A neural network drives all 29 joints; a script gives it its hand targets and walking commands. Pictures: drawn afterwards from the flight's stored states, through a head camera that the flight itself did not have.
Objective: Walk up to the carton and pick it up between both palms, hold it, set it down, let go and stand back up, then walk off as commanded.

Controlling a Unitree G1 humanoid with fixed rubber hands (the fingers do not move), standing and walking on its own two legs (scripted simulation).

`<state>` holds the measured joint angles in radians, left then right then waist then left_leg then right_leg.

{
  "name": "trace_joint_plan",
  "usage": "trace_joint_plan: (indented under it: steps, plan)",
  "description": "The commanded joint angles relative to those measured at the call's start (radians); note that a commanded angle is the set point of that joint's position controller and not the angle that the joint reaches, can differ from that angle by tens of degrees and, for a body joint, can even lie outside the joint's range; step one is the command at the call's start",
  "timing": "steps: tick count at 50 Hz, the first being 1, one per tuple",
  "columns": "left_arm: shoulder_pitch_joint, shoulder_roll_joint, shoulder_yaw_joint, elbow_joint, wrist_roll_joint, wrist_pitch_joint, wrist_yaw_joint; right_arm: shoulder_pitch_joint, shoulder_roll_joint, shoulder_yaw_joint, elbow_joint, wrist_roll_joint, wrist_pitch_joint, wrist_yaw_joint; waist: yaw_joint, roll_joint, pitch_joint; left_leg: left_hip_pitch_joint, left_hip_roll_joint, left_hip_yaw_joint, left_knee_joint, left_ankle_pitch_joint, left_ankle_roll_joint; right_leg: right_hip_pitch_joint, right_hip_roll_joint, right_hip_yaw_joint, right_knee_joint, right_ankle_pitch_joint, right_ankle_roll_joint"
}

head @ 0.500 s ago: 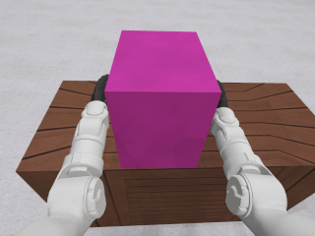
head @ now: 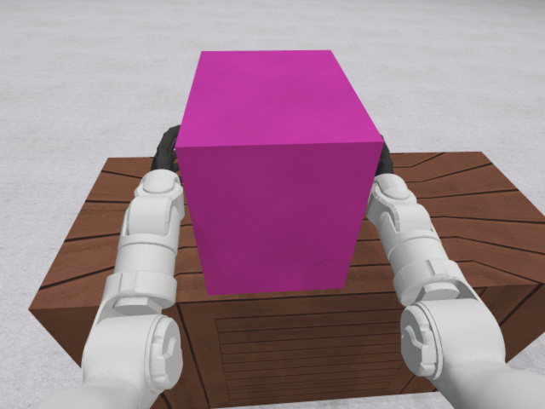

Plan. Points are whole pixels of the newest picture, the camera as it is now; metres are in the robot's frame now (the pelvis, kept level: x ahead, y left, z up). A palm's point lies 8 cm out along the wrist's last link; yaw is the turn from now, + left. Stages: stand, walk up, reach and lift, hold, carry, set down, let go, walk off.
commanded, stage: reach and lift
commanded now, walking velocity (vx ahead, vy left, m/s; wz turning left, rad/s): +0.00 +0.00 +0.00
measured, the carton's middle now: (271, 168) +0.45 +0.00 +0.14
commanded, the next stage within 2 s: hold in 1.18 s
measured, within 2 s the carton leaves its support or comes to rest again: neither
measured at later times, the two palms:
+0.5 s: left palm (161, 162) +0.38 +0.16 +0.21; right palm (383, 159) +0.38 -0.16 +0.21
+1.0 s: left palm (162, 150) +0.38 +0.15 +0.23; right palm (388, 147) +0.39 -0.17 +0.23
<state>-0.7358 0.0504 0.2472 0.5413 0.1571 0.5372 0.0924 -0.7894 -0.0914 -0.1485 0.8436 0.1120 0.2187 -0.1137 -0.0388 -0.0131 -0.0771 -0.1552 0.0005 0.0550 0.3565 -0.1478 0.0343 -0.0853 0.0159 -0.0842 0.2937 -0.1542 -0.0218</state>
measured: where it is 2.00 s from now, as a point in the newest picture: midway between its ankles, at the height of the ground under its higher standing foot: outside the picture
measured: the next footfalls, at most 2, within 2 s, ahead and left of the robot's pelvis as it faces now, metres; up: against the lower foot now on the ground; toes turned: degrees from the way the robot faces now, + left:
none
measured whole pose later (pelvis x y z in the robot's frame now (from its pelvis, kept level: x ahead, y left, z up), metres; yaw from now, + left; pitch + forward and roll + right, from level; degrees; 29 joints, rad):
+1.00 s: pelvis +0.01 +0.00 +0.00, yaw +0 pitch -3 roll -1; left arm -0.77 0.07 0.26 0.37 0.15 0.76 0.07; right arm -0.87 -0.15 -0.06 0.70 0.26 0.46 -0.18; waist -0.06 0.00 -0.11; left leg -0.15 0.00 0.02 0.37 -0.17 0.03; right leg -0.07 0.03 -0.07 0.29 -0.16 -0.03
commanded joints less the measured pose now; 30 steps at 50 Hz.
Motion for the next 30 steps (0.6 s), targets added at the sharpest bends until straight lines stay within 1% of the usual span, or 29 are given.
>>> trace_joint_plan:
  steps: [1, 8, 14, 20, 22, 30]
  plan:
    - [-0.819, -0.664, -0.409, -0.236, -0.132, -0.076, -0.147, -0.900, 0.643, 0.325, -0.338, 0.073, -0.058, 0.105, -0.004, 0.032, -0.451, 0.253, -0.014, -0.078, -0.005, 0.183, -0.044, -0.004, 0.023, 0.041, -0.030, 0.160, 0.039]
    - [-0.834, -0.643, -0.392, -0.241, -0.134, -0.030, -0.150, -0.933, 0.645, 0.333, -0.357, 0.102, -0.015, 0.099, -0.005, 0.022, -0.454, 0.241, -0.018, -0.078, -0.009, 0.150, -0.032, 0.005, 0.020, 0.047, -0.031, 0.156, 0.047]
    - [-0.829, -0.627, -0.381, -0.257, -0.131, 0.006, -0.160, -0.928, 0.640, 0.343, -0.364, 0.134, 0.021, 0.086, -0.016, 0.027, -0.449, 0.240, -0.022, -0.079, -0.006, 0.166, -0.032, 0.034, 0.020, 0.050, -0.028, 0.191, 0.052]
    - [-0.824, -0.628, -0.405, -0.307, -0.141, 0.036, -0.166, -0.920, 0.639, 0.375, -0.409, 0.179, 0.055, 0.072, -0.026, 0.038, -0.446, 0.248, -0.025, -0.086, 0.005, 0.209, -0.040, 0.055, 0.026, 0.050, -0.021, 0.237, 0.056]
    - [-0.831, -0.630, -0.414, -0.322, -0.146, 0.044, -0.166, -0.917, 0.638, 0.379, -0.417, 0.190, 0.067, 0.069, -0.030, 0.045, -0.433, 0.248, -0.024, -0.090, 0.006, 0.210, -0.044, 0.048, 0.028, 0.050, -0.022, 0.229, 0.055]
    - [-0.856, -0.643, -0.450, -0.376, -0.175, 0.067, -0.159, -0.937, 0.640, 0.403, -0.475, 0.225, 0.103, 0.067, -0.028, 0.053, -0.456, 0.260, -0.016, -0.104, 0.012, 0.231, -0.054, 0.030, 0.037, 0.052, -0.020, 0.218, 0.052]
